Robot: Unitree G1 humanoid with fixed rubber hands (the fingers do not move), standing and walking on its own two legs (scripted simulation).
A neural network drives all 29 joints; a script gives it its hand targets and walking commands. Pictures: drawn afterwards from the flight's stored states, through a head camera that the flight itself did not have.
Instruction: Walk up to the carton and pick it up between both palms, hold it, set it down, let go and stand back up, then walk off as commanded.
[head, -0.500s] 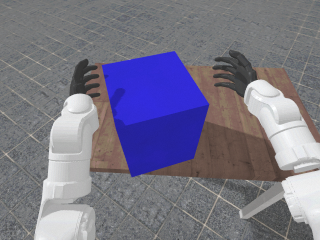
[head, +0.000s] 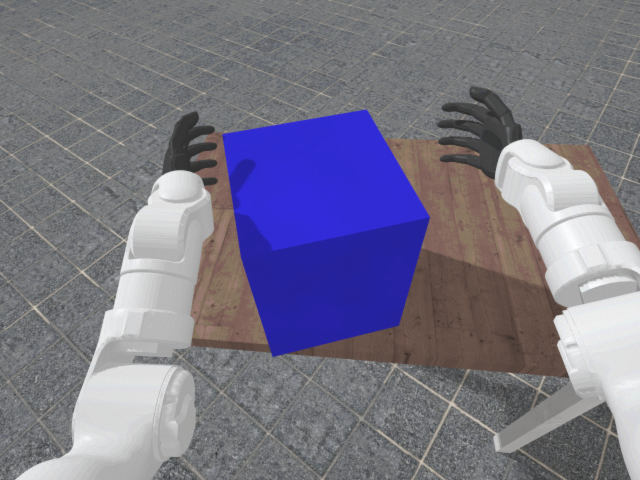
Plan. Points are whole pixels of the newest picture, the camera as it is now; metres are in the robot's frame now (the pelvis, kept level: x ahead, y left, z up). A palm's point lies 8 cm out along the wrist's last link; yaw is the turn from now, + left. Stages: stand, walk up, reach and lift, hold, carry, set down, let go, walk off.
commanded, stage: reach and lift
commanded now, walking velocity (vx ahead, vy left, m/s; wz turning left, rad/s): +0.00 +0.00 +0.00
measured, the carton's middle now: (317, 237) +0.44 +0.07 +0.04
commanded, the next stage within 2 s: none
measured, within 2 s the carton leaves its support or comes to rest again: leaves its support in 1.54 s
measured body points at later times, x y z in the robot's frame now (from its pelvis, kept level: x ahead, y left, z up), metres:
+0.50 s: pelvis +0.00 +0.00 +0.00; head +0.07 -0.02 +0.44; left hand +0.40 +0.22 +0.10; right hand +0.50 -0.12 +0.12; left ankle +0.01 +0.16 -0.74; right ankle +0.01 -0.08 -0.74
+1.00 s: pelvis +0.00 +0.00 +0.00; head +0.08 -0.02 +0.44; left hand +0.41 +0.21 +0.09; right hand +0.50 -0.09 +0.11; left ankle +0.01 +0.16 -0.74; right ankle +0.01 -0.08 -0.74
